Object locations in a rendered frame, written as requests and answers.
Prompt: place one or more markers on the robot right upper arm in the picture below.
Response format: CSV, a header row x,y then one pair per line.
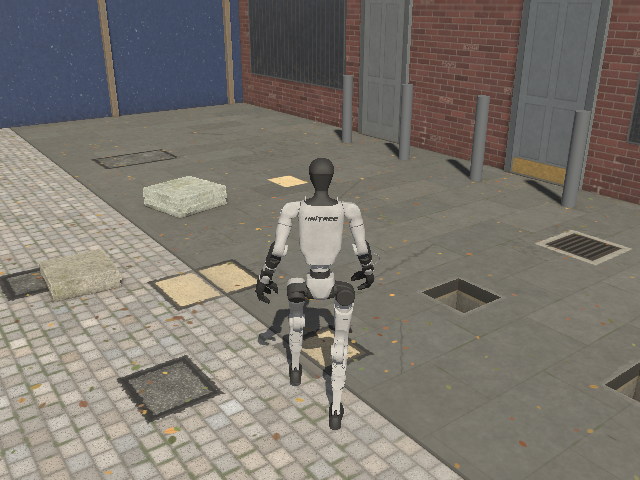
x,y
352,211

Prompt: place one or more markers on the right robot forearm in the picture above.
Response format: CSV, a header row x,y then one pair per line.
x,y
366,261

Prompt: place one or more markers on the robot left upper arm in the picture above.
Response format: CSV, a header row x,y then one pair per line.
x,y
288,211

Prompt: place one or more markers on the left robot forearm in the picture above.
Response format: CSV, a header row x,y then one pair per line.
x,y
270,266

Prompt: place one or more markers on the left robot hand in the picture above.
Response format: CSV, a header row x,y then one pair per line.
x,y
261,287

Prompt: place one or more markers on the right robot thigh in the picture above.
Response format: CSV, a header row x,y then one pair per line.
x,y
344,296

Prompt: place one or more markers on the robot head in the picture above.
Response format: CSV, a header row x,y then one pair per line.
x,y
321,171

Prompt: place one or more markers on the right robot hand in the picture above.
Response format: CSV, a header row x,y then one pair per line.
x,y
360,275

